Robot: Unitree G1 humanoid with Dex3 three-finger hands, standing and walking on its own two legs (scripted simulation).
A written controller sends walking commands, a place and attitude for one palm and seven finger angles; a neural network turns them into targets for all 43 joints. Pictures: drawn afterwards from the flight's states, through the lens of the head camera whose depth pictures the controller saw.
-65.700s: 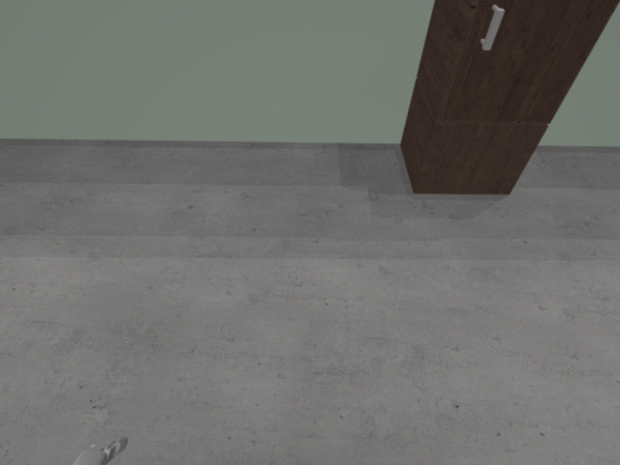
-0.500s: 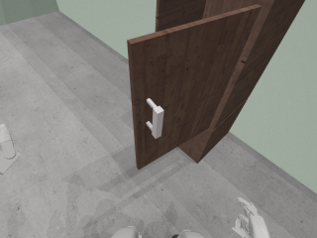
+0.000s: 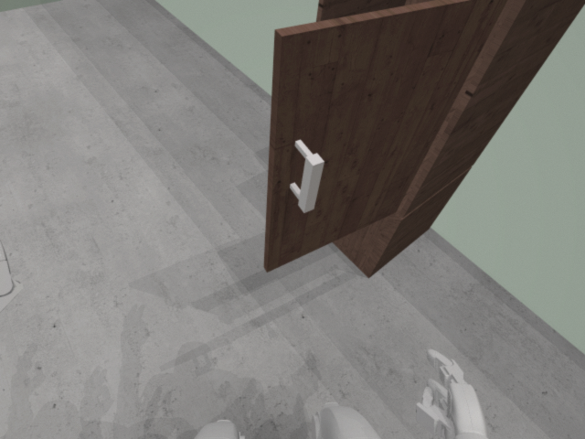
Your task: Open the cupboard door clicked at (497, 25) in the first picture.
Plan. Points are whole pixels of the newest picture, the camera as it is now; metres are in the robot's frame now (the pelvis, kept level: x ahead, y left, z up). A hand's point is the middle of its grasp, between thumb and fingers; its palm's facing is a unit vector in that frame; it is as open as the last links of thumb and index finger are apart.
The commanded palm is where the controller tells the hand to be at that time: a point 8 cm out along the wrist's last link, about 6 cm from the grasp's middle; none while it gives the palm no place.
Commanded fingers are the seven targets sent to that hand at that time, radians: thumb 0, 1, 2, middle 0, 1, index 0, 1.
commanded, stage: stop stepping back and stand still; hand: left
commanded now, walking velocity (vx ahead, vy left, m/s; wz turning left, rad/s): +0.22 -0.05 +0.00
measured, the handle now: (303, 176) +0.51 +0.02 +0.03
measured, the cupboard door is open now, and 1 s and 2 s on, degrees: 80 80 80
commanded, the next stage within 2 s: let the arm hang, fingers relaxed in 0.82 s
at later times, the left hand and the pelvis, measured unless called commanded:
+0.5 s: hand (36, 357) +0.16 +0.23 +0.17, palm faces +0.29 -0.83 -0.47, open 7.4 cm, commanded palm +0.10 +0.27 +0.19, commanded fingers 0.00 0.90 0.90 -0.20 -0.30 -0.20 -0.30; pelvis -0.07 -0.01 +0.01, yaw -6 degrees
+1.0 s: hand (85, 358) +0.18 +0.23 +0.09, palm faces +0.23 -0.85 -0.48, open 7.4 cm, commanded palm none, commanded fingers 0.00 0.90 0.90 -0.20 -0.30 -0.20 -0.30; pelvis -0.07 -0.02 +0.01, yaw -4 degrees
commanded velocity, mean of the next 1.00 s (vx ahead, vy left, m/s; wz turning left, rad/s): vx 0.10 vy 0.03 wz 0.00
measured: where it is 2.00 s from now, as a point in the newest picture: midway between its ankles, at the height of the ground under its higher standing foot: outside the picture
